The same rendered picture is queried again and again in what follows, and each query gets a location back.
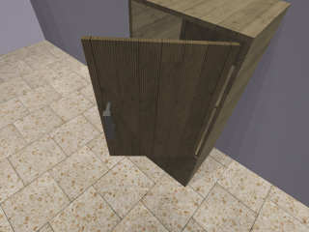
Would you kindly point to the handle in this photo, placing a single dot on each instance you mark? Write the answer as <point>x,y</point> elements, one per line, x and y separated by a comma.
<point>107,119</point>

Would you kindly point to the cupboard door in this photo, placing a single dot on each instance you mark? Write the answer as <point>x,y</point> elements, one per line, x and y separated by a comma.
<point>162,92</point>

